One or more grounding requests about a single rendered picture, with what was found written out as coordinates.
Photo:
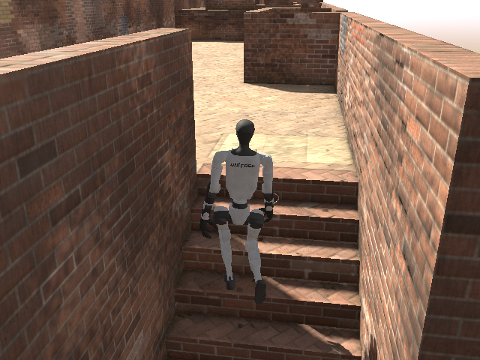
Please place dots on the stairs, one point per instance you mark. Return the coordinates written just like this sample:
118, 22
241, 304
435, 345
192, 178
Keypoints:
309, 263

